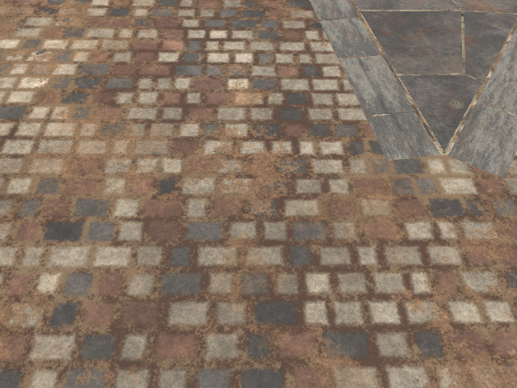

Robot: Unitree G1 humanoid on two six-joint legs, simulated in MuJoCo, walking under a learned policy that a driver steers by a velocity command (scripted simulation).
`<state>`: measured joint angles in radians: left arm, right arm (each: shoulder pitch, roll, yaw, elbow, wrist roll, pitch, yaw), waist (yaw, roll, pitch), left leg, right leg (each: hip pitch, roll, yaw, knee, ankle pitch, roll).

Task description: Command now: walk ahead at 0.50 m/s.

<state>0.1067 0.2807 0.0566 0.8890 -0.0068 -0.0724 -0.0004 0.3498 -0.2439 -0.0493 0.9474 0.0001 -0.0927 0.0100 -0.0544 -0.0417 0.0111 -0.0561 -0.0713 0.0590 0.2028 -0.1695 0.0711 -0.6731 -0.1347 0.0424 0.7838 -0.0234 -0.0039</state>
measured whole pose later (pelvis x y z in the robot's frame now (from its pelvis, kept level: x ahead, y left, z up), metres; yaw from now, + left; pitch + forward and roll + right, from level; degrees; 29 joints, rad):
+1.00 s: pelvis +0.57 +0.02 +0.00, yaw +18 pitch +2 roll +0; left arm 0.10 0.29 0.06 0.82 0.01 -0.11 0.00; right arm 0.29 -0.26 -0.08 0.79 0.01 -0.06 0.01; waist -0.03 -0.02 0.04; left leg -0.23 -0.11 -0.05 0.36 -0.15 0.10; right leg -0.60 -0.10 0.07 1.01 -0.28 0.03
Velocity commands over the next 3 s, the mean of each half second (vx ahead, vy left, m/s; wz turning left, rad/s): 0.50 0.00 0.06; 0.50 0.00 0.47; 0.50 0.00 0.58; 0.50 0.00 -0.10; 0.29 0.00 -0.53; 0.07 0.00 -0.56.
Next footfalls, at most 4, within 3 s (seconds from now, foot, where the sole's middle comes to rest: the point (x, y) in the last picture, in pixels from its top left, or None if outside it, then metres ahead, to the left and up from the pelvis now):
0.22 right None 0.31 -0.15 -0.79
0.78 left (215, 350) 0.60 0.10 -0.79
1.26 right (251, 246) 0.93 -0.01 -0.79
1.76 left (129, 234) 0.99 0.37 -0.79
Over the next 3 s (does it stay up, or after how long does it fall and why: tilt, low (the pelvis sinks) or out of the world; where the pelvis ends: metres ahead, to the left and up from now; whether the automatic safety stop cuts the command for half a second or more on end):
stays up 1.29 0.35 -0.01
